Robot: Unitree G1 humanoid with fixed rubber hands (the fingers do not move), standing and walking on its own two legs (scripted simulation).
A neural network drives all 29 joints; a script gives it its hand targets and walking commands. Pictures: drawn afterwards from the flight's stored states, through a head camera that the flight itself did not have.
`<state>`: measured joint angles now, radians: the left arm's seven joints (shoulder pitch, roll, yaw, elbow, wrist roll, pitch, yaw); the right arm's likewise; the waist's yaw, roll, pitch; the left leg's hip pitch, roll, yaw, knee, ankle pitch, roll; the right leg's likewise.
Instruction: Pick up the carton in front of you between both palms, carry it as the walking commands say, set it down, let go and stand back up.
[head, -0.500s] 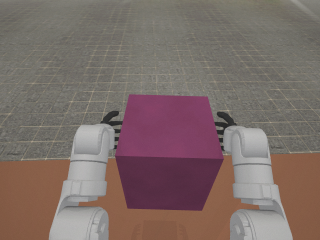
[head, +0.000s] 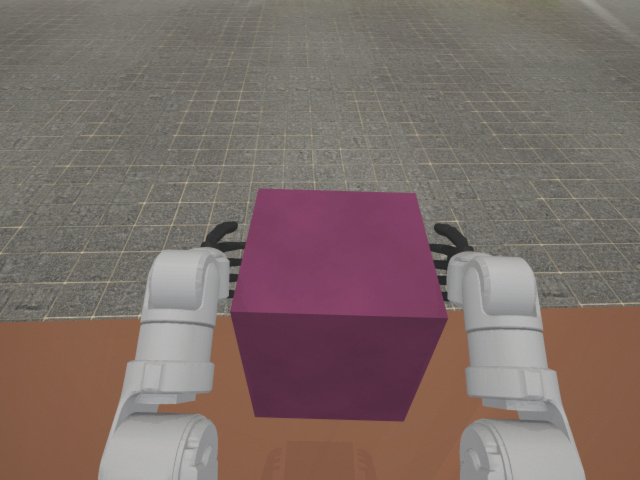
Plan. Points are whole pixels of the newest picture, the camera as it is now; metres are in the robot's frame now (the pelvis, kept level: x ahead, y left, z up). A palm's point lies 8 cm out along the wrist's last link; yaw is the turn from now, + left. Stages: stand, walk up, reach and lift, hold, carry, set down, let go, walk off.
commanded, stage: carry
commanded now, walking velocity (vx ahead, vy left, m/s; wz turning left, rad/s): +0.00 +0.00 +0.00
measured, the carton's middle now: (333, 308) +0.35 +0.00 +0.05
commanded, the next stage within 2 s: none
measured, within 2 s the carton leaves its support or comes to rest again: neither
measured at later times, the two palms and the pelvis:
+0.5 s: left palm (216, 259) +0.36 +0.15 +0.13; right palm (459, 266) +0.36 -0.15 +0.13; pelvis +0.02 +0.00 +0.00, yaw +0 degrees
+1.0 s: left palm (239, 193) +0.55 +0.15 +0.09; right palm (418, 187) +0.57 -0.14 +0.10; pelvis +0.20 -0.01 -0.02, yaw +0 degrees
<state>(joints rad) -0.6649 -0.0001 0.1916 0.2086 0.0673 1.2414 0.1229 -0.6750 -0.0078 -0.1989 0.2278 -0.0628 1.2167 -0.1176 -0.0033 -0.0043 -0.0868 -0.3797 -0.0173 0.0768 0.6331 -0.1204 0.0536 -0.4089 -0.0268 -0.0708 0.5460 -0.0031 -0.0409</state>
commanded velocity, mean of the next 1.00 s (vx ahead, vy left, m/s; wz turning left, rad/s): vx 0.35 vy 0.00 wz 0.00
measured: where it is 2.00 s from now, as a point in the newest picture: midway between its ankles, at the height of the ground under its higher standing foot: (311, 356)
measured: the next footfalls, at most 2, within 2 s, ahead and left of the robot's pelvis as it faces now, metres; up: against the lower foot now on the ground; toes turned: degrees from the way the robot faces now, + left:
left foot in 1.06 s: +0.39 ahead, +0.08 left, -0.05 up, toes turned +3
right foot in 1.58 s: +0.71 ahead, -0.05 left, -0.11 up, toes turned -3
